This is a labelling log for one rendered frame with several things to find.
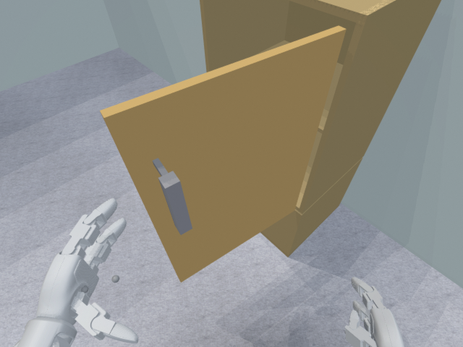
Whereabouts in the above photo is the left robot hand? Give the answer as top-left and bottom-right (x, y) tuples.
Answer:
(36, 198), (138, 343)

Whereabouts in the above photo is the cupboard door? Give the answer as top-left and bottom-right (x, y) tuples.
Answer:
(100, 26), (347, 282)

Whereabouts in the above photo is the left robot forearm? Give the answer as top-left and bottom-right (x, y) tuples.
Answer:
(13, 317), (77, 347)

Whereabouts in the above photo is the right robot hand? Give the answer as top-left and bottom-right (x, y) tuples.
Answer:
(345, 277), (404, 347)

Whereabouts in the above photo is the handle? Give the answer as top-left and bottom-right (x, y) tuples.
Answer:
(153, 158), (192, 235)

